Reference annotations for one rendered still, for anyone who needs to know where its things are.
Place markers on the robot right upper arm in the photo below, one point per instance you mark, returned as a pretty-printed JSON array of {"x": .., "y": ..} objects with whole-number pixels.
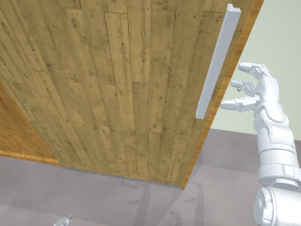
[{"x": 277, "y": 207}]

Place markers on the left robot hand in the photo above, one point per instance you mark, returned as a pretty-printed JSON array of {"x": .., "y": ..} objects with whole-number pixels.
[{"x": 64, "y": 221}]

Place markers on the right robot hand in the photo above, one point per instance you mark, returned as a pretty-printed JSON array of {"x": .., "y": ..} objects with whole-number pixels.
[{"x": 267, "y": 89}]

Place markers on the handle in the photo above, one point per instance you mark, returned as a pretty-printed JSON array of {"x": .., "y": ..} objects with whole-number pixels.
[{"x": 228, "y": 27}]

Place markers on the wardrobe door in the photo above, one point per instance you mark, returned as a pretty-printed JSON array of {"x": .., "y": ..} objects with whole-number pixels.
[
  {"x": 17, "y": 135},
  {"x": 112, "y": 86}
]

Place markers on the right robot forearm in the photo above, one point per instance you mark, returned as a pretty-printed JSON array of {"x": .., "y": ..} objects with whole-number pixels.
[{"x": 276, "y": 148}]

